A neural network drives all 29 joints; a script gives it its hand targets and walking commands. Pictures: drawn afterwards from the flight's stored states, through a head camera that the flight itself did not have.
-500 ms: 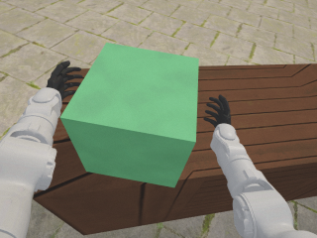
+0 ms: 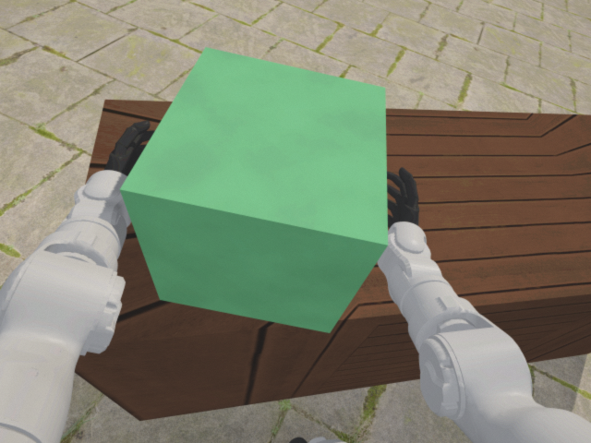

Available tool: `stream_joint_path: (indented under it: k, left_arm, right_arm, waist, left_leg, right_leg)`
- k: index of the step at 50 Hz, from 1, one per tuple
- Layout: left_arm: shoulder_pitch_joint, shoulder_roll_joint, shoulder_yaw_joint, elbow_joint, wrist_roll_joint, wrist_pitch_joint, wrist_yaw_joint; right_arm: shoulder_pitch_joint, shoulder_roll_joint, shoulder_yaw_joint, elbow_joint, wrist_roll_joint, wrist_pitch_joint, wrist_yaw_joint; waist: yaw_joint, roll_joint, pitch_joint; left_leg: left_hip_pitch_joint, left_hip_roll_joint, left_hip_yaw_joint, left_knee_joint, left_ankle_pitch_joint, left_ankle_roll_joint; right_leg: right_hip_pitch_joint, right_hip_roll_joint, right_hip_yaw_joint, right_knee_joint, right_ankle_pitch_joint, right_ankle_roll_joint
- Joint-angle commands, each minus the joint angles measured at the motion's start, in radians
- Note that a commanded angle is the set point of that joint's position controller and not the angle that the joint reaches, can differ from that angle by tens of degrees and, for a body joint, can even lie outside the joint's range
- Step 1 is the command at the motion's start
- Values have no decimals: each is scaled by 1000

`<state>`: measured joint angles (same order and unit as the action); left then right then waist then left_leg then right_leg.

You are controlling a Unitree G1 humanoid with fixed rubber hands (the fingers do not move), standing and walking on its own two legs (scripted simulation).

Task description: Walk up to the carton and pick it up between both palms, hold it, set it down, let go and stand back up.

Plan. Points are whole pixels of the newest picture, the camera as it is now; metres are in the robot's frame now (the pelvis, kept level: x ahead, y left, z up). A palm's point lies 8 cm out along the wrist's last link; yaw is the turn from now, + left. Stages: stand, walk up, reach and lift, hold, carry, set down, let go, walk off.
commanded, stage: reach and lift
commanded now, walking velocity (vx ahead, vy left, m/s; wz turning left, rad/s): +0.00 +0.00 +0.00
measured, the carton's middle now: (270, 196) +0.46 -0.05 +0.04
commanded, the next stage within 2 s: none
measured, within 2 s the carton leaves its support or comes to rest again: neither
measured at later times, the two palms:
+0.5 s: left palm (129, 173) +0.48 +0.15 +0.08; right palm (398, 221) +0.37 -0.22 +0.07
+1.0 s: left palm (135, 172) +0.48 +0.14 +0.08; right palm (397, 220) +0.37 -0.22 +0.07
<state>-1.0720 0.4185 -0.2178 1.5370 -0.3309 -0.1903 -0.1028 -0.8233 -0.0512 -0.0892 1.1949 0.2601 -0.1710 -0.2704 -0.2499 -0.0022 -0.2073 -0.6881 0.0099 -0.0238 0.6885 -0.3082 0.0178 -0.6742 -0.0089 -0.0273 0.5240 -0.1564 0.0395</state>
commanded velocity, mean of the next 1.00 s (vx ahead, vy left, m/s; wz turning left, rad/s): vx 0.00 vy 0.00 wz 0.00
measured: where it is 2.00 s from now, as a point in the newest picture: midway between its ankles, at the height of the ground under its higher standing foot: outside the picture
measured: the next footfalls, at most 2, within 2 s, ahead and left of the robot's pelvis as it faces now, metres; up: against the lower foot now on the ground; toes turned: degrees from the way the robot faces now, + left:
none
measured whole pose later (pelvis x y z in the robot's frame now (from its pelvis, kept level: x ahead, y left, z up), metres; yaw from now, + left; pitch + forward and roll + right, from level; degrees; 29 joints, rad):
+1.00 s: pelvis +0.00 +0.00 +0.01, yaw +0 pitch +16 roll -3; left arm -1.08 0.37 0.04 1.49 -0.03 -0.21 -0.16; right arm -0.81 0.02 -0.38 1.17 -0.04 -0.28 -0.24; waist -0.22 -0.03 -0.14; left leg -0.60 0.01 -0.01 0.58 -0.26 0.02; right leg -0.58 -0.02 -0.03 0.40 -0.10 0.04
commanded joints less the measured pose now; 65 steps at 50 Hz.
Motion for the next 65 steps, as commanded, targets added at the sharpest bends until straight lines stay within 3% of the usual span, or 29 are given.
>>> stream_joint_path:
  k: [1,9,15,19,24,26,30,35,41,50,52,56,61,65]
  left_arm:
    - [-507,67,-4,-177,-22,-49,6]
    - [-497,8,25,-195,31,-25,7]
    - [-522,-30,33,-224,42,-28,9]
    - [-524,-53,33,-218,39,-25,3]
    - [-542,-68,48,-251,58,-29,10]
    - [-541,-88,48,-209,66,-20,4]
    - [-543,-105,62,-234,83,-23,-2]
    - [-549,-149,93,-249,113,-34,-11]
    - [-540,-188,162,-237,202,-51,-35]
    - [-522,-262,288,-240,336,-87,-59]
    - [-519,-277,309,-228,358,-98,-66]
    - [-503,-368,358,-231,432,-106,-84]
    - [-492,-573,399,-179,543,-134,-131]
    - [-445,-602,436,-149,583,-138,-141]
  right_arm:
    - [-435,-142,-16,-206,-18,-48,-4]
    - [-432,-95,-38,-166,-46,-50,-28]
    - [-463,-39,-43,-211,-63,-53,-31]
    - [-471,-1,-39,-215,-73,-41,-34]
    - [-484,18,-40,-249,-78,-47,-30]
    - [-484,31,-44,-220,-89,-35,-27]
    - [-479,49,-64,-233,-115,-48,-28]
    - [-489,101,-87,-248,-159,-58,-14]
    - [-454,151,-141,-186,-231,-102,5]
    - [-399,260,-219,-131,-371,-176,47]
    - [-385,282,-239,-124,-414,-188,54]
    - [-359,383,-245,-97,-479,-210,81]
    - [-347,571,-246,-82,-585,-244,148]
    - [-318,585,-218,-73,-597,-256,163]
  waist:
    - [-26,204,-567]
    - [-30,213,-563]
    - [-25,215,-583]
    - [-27,181,-555]
    - [-10,213,-591]
    - [-19,197,-548]
    - [-23,203,-557]
    - [-11,196,-554]
    - [-3,227,-501]
    - [27,201,-434]
    - [20,181,-414]
    - [35,170,-369]
    - [52,177,-302]
    - [66,148,-240]
  left_leg:
    - [401,-18,17,-32,311,-107]
    - [422,-14,17,-9,378,-116]
    - [395,-19,23,-13,352,-110]
    - [356,-17,25,-28,284,-89]
    - [361,-16,29,-30,314,-95]
    - [355,-12,26,-42,268,-87]
    - [368,-12,27,-49,279,-91]
    - [373,-8,30,-65,279,-88]
    - [410,-10,39,-92,330,-101]
    - [440,-8,63,-166,339,-96]
    - [427,-9,68,-185,309,-90]
    - [439,-9,79,-219,313,-84]
    - [473,-9,78,-258,330,-93]
    - [476,-10,79,-275,353,-91]
  right_leg:
    - [151,47,-75,3,244,-41]
    - [150,53,-77,-3,282,-50]
    - [156,46,-72,-8,265,-50]
    - [165,39,-69,-9,228,-44]
    - [167,40,-68,-8,235,-48]
    - [162,37,-70,-20,199,-48]
    - [167,37,-72,-31,208,-49]
    - [190,35,-78,-41,200,-48]
    - [224,31,-79,-76,227,-51]
    - [312,26,-82,-139,236,-44]
    - [343,23,-81,-148,236,-37]
    - [391,26,-84,-174,246,-35]
    - [431,31,-89,-217,240,-43]
    - [475,35,-84,-230,261,-42]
